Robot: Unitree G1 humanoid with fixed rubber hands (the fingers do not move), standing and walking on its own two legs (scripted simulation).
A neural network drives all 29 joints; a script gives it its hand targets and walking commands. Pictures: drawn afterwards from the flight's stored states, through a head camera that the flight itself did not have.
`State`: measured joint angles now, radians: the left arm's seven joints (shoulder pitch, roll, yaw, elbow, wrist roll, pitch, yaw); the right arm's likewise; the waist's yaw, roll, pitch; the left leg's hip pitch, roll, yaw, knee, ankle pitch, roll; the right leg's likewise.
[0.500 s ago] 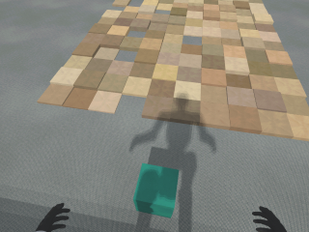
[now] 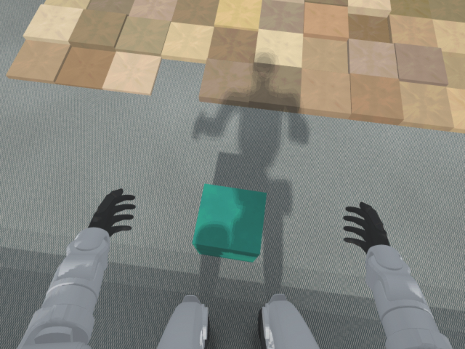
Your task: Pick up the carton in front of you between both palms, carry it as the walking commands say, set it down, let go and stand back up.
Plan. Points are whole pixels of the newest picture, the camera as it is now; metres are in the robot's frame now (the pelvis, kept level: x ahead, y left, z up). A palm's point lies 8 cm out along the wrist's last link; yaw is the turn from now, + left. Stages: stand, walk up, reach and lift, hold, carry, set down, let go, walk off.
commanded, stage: reach and lift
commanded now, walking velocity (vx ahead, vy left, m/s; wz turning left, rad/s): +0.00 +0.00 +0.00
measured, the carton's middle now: (230, 225) +0.45 +0.00 -0.58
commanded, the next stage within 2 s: none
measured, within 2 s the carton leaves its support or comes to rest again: neither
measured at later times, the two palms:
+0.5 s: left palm (149, 163) +0.49 +0.19 -0.15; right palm (319, 189) +0.43 -0.19 -0.16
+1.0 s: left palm (169, 205) +0.47 +0.19 -0.40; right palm (297, 221) +0.42 -0.19 -0.39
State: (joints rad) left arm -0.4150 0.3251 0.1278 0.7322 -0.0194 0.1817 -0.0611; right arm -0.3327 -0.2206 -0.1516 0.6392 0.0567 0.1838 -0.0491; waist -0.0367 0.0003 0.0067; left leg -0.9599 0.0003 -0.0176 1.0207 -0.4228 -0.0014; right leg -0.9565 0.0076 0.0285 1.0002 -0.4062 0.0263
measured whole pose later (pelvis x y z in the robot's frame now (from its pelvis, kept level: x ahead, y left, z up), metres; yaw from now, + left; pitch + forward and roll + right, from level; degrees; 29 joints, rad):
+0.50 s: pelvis -0.05 +0.01 -0.06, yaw +0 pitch +42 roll -2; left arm -1.29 0.38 0.26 1.07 0.09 0.17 -0.09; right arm -1.07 -0.09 -0.41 0.76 -0.04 0.18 -0.13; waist -0.08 0.01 0.02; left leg -1.56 -0.03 -0.04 1.15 -0.32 0.01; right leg -1.53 0.00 0.02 1.11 -0.30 0.05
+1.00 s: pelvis -0.07 +0.00 -0.24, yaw -2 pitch +49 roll -4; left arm -1.26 0.43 0.10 0.99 -0.11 0.08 0.02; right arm -1.09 -0.18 -0.25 0.79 0.15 0.08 -0.17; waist -0.05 -0.01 0.04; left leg -2.19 -0.04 -0.07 1.85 -0.53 -0.03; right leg -2.17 0.05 0.03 1.81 -0.51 0.06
